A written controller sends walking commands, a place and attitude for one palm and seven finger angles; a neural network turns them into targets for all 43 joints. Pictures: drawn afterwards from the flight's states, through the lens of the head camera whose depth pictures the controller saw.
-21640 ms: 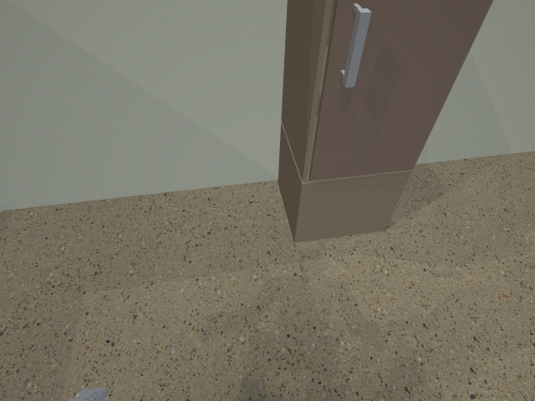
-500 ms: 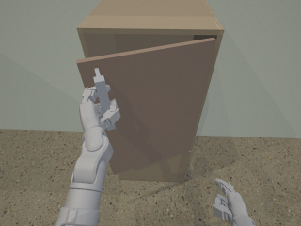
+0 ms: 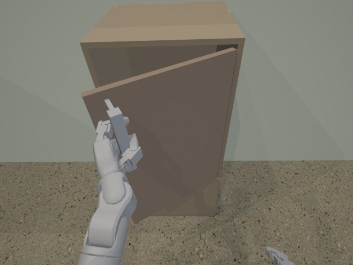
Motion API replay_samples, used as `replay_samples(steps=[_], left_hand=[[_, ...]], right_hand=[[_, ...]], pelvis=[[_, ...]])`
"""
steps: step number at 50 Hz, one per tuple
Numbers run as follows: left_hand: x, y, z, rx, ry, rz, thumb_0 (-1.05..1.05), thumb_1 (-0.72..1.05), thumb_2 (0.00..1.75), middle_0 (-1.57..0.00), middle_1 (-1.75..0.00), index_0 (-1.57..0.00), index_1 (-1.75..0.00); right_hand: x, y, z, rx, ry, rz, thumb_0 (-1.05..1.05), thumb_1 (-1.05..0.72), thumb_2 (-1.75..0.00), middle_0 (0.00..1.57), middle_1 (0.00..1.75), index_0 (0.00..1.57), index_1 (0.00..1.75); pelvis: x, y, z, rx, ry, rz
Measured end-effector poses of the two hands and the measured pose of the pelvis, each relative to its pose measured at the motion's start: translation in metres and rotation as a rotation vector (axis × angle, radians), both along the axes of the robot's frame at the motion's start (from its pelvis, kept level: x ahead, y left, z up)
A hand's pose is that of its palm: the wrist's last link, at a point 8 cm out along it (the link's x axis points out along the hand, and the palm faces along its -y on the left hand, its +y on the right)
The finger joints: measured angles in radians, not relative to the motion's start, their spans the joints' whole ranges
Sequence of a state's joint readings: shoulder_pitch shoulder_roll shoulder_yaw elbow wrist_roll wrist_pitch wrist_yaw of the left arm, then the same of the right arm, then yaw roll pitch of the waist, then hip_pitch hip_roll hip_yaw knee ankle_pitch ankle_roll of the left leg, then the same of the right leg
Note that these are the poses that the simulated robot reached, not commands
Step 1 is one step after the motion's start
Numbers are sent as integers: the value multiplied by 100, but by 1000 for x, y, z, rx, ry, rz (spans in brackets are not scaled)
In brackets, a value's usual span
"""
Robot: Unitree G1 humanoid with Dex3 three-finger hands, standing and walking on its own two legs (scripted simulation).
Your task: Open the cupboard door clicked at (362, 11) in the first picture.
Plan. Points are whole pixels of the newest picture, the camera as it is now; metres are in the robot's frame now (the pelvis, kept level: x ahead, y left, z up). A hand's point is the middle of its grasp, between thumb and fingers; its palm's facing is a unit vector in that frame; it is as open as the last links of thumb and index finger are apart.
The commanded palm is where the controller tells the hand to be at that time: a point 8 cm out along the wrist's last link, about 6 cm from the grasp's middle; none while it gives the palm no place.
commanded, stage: pull the door open along its arc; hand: left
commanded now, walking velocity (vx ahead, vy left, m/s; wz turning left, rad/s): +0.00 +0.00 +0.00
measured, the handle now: (120, 136) +0.36 +0.16 +0.14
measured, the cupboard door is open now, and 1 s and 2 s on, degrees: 31 38 40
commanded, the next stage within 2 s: open thumb and fingers to let go in 0.18 s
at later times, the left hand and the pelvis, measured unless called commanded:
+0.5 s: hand (146, 163) +0.27 +0.08 +0.15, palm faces +0.40 -0.91 +0.02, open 7.3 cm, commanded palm +0.22 +0.11 +0.14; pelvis -0.02 -0.01 +0.00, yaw +2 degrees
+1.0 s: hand (143, 159) +0.28 +0.09 +0.15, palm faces +0.39 -0.92 +0.02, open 14.7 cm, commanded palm +0.23 +0.11 +0.14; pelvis -0.03 +0.01 +0.00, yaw +2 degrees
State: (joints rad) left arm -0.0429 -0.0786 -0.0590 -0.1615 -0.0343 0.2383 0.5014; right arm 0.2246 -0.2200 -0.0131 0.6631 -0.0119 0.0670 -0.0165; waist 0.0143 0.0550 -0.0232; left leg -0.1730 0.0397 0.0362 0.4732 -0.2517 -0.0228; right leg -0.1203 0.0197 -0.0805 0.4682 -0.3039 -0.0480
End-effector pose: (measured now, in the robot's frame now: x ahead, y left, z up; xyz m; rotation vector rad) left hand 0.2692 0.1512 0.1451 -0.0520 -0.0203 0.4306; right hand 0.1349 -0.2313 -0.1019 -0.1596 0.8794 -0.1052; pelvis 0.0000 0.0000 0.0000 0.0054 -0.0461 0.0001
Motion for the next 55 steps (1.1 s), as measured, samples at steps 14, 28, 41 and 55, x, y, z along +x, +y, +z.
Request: replay_samples(steps=[14,28,41,55], left_hand=[[-47,-46,1,40,11,-140,1,62,71,-33,-132,-32,-131],[-38,-25,2,25,13,-9,2,36,67,-36,-130,-36,-130],[-36,-23,2,28,3,-22,0,-31,38,-30,-120,-31,-120],[-24,-24,3,31,9,-56,-1,-50,31,-22,-70,-23,-68]], right_hand=[[69,37,30,97,-199,137,1,-90,-90,20,30,20,30],[66,56,32,87,-183,195,1,-90,-90,20,30,20,30],[22,40,12,34,-70,124,1,-90,-90,20,30,20,30],[31,64,21,54,-106,144,1,-90,-90,20,30,20,30]], pelvis=[[-5,-3,-5,-10,-25,16],[-17,-5,-3,-7,-30,37],[-25,5,-2,-15,-41,35],[-29,18,-2,-18,-37,29]])
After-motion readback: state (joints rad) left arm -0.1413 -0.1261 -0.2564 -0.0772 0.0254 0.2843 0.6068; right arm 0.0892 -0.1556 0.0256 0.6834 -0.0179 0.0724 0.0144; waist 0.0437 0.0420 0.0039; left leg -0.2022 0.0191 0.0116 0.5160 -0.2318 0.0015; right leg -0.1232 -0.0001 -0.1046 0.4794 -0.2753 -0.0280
